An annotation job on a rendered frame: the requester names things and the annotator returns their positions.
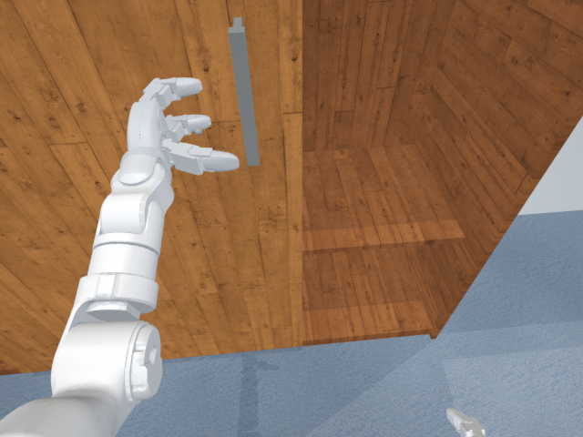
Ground robot left forearm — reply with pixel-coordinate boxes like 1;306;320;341
51;147;174;393

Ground handle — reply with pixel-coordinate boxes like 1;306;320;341
229;17;260;166

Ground robot left upper arm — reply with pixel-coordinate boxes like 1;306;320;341
0;320;162;437

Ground left robot hand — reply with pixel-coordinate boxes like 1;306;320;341
127;77;240;176

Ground right robot hand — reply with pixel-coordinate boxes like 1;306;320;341
446;407;485;437

